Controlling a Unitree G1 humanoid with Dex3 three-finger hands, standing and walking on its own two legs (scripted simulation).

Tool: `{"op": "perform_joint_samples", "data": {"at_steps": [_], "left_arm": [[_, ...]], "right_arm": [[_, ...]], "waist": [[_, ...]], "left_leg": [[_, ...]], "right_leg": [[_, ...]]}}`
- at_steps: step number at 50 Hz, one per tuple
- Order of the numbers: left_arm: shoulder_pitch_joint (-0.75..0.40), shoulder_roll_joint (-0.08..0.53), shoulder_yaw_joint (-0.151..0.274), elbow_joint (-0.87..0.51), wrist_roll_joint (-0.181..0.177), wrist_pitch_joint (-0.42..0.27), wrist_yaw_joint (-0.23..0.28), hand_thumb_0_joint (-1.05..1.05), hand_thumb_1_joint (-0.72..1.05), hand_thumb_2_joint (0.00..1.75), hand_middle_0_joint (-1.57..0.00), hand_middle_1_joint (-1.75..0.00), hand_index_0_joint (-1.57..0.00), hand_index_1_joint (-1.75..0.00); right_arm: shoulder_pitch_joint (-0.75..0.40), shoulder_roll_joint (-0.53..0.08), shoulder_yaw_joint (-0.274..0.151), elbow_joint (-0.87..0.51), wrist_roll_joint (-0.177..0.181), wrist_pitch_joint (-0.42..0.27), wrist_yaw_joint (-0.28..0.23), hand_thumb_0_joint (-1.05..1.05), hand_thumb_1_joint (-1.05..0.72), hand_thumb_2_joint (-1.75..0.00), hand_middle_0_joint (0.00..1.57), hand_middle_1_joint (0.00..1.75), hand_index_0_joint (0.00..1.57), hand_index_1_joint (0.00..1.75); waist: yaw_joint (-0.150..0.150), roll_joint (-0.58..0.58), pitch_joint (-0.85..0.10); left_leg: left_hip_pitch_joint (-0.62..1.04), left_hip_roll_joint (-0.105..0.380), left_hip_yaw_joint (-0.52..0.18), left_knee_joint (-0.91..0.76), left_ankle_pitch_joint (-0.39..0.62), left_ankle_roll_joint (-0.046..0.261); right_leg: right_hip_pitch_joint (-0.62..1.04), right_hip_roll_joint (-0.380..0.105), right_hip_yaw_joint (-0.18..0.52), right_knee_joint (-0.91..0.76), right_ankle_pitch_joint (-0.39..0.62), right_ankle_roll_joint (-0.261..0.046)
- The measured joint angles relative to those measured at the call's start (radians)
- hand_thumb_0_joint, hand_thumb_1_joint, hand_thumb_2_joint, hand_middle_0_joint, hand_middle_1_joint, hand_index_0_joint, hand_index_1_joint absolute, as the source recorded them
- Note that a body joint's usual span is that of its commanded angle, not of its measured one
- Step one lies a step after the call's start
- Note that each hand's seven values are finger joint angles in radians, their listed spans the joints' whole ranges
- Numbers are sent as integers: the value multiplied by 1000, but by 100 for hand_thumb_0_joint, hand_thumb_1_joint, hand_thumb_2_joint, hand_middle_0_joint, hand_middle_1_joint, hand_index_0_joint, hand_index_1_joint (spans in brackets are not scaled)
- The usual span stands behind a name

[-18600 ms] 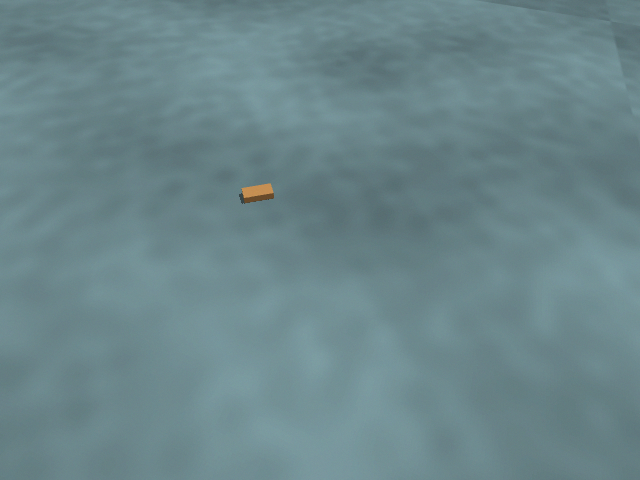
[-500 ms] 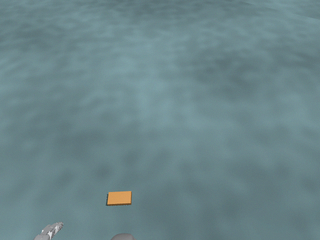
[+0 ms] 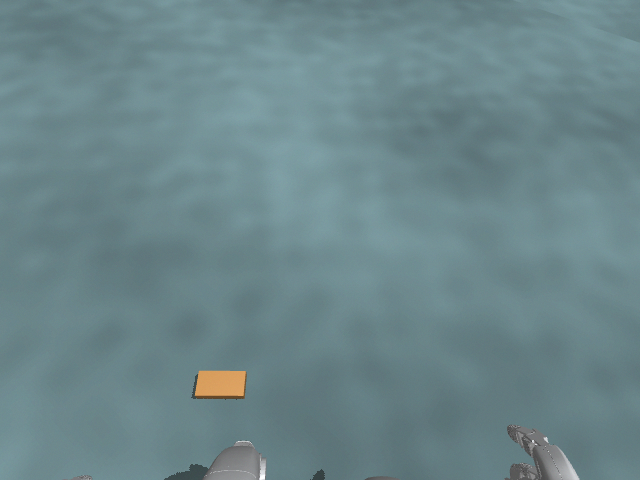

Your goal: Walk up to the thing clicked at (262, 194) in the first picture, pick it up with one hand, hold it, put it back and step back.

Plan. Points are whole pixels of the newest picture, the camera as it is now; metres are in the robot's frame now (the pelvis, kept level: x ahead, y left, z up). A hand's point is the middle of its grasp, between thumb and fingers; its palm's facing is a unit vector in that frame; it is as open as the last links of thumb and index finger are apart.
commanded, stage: walk up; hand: left
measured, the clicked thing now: (221, 384) +0.42 +0.25 -0.73
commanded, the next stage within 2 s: stand in 1.90 s
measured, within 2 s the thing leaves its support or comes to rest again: neither
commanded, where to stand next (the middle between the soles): +0.04 +0.00 m, yaw +1 degrees
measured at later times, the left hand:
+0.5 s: hand out of the picture +0.02 +0.27 -0.13, palm faces +0.01 -0.91 -0.40, open 7.4 cm
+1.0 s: hand out of the picture +0.07 +0.28 -0.12, palm faces +0.02 -0.93 -0.38, open 7.4 cm
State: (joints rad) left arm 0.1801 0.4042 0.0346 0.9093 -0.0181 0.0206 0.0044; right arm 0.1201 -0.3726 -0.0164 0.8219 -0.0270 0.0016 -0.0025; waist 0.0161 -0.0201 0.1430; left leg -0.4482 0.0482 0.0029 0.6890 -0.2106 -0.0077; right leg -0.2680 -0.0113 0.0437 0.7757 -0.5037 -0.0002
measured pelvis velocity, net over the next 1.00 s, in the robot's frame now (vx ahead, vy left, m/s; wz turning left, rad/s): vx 0.00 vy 0.01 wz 0.04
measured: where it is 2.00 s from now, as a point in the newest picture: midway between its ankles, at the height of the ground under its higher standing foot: outside the picture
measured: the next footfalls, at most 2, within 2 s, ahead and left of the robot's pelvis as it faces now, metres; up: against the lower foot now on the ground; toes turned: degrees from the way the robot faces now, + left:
right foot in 0.02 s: +0.02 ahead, -0.13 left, +0.00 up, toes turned -1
left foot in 0.26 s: +0.03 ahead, +0.14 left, +0.00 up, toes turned +0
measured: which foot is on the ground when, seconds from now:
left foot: down 0.00-0.06, up 0.08-0.24, down 0.26-1.00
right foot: up 0.00-0.00, down 0.02-1.00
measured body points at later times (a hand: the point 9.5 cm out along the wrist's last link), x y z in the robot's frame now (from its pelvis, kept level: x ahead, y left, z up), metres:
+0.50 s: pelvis -0.03 +0.00 +0.01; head -0.03 -0.01 +0.46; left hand +0.02 +0.32 -0.10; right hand +0.06 -0.30 -0.12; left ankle +0.00 +0.14 -0.71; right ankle -0.02 -0.14 -0.71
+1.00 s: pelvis +0.00 +0.01 +0.03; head +0.01 +0.01 +0.48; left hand +0.07 +0.32 -0.09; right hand +0.10 -0.29 -0.10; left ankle +0.00 +0.14 -0.71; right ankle -0.02 -0.14 -0.71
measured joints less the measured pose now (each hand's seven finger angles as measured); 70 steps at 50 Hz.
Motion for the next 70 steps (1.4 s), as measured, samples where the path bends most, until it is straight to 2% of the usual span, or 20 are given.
{"op": "perform_joint_samples", "data": {"at_steps": [2,3,6,8,12,13,14,16,19,20,22,24,26,27,29,30,34,39,56,70], "left_arm": [[3,-21,2,33,12,-17,10,0,91,90,-20,-30,-20,-30],[12,-33,-2,43,24,-24,12,0,91,90,-20,-30,-20,-30],[61,-34,-12,56,44,-33,9,0,91,90,-20,-30,-20,-30],[76,-37,-10,66,48,-37,10,0,90,90,-20,-30,-20,-30],[71,-31,-8,56,50,-57,10,0,90,90,-20,-30,-20,-30],[65,-25,-7,49,48,-58,9,0,90,90,-20,-30,-20,-30],[51,-14,-5,46,45,-56,10,0,90,90,-20,-30,-20,-30],[32,0,-3,41,33,-47,13,0,90,90,-20,-30,-20,-30],[23,2,-10,51,27,-46,14,0,90,90,-20,-30,-20,-30],[26,5,-11,54,28,-50,12,0,90,90,-20,-30,-20,-30],[33,0,-12,61,34,-61,8,0,91,90,-20,-30,-20,-30],[38,-16,-18,71,41,-67,4,0,91,90,-20,-30,-20,-30],[39,-31,-24,82,47,-61,-1,0,90,90,-20,-30,-20,-30],[36,-37,-26,87,48,-55,-2,0,90,90,-20,-30,-20,-30],[25,-47,-29,97,46,-46,-4,0,90,90,-20,-30,-20,-30],[18,-47,-29,102,42,-44,-5,0,90,90,-20,-30,-20,-30],[-8,-30,-24,112,32,-50,-10,0,90,90,-20,-30,-20,-30],[-31,-15,-24,136,25,-62,-4,0,90,90,-20,-30,-20,-30],[-85,-42,-37,196,27,-56,7,0,90,90,-20,-30,-20,-30],[-83,-47,-31,217,34,-51,3,0,90,90,-20,-30,-20,-30]], "right_arm": [[-21,-20,-8,7,4,17,7,1,-90,-89,21,30,20,30],[-23,-26,-12,17,9,27,8,1,-90,-89,21,30,20,30],[-14,-16,-19,49,13,51,13,1,-90,-89,21,30,20,30],[-7,-23,-24,61,20,47,21,1,-90,-89,21,30,20,30],[7,-39,-31,88,21,35,25,1,-90,-90,21,30,20,30],[9,-39,-32,96,19,30,25,1,-90,-90,21,30,20,30],[6,-30,-34,110,16,24,24,1,-90,-90,21,30,20,30],[3,-8,-31,126,7,13,25,1,-90,-90,21,30,20,30],[24,6,-22,137,10,9,33,1,-90,-90,21,30,20,30],[29,10,-18,142,11,15,36,1,-90,-90,21,30,20,30],[35,11,-11,152,16,26,37,1,-90,-90,21,30,20,30],[40,3,-11,166,17,34,35,1,-90,-90,21,30,20,30],[47,-8,-16,177,16,33,36,1,-90,-90,21,30,20,30],[51,-13,-20,182,16,29,37,1,-90,-90,21,30,20,30],[61,-18,-25,193,16,19,39,1,-90,-90,21,30,20,30],[65,-16,-25,201,14,15,39,1,-90,-90,21,30,20,30],[76,12,-7,226,7,13,42,1,-90,-90,21,30,20,30],[61,34,8,247,9,5,39,1,-90,-90,21,30,20,30],[-53,12,-13,259,23,9,23,1,-90,-90,21,30,20,30],[-41,22,-6,291,18,17,26,1,-90,-90,21,30,20,30]], "waist": [[-5,60,12],[-9,90,8],[20,66,-38],[17,63,-46],[7,71,-39],[4,68,-34],[5,45,-18],[17,5,5],[7,20,-12],[6,18,-25],[-3,27,-44],[-8,41,-66],[-9,47,-85],[-12,48,-89],[-18,49,-96],[-18,45,-99],[-21,20,-105],[-20,8,-93],[-13,38,-90],[-13,31,-82]], "left_leg": [[-11,29,-34,48,-16,-4],[-12,36,-57,58,-21,9],[-5,-29,-76,138,-199,19],[23,-48,-77,152,-217,25],[114,-35,-49,28,-181,32],[146,-35,-41,-38,-135,27],[162,-51,-33,-75,-82,8],[181,-70,-11,-107,-52,-8],[175,-42,-26,-96,-58,-2],[174,-36,-26,-92,-61,-4],[170,-24,-35,-69,-73,-11],[160,-31,-57,-32,-136,2],[161,-42,-52,-18,-195,11],[170,-46,-47,-32,-173,12],[190,-51,-42,-81,-62,3],[194,-54,-39,-92,-51,2],[205,-53,-41,-139,-49,3],[225,-44,-47,-194,-29,-3],[291,-45,-55,-255,-17,-7],[313,-43,-58,-301,10,-10]], "right_leg": [[51,29,-35,-85,85,15],[63,44,-51,-94,90,15],[46,11,-18,-84,87,8],[50,-10,-12,-106,102,12],[37,-30,-30,-123,120,26],[28,-36,-35,-112,117,30],[21,-55,-30,-95,111,35],[-2,-74,-6,-52,125,21],[-5,-39,-26,-64,37,-4],[7,-32,-29,-105,59,-9],[24,-21,-38,-147,186,4],[32,-16,-44,-153,187,15],[37,-24,-39,-155,176,13],[42,-31,-38,-158,174,16],[52,-39,-35,-168,176,27],[53,-42,-31,-175,178,28],[69,-31,-18,-233,201,16],[102,-23,-24,-315,242,38],[168,-27,-35,-369,247,38],[190,-26,-39,-413,272,37]]}}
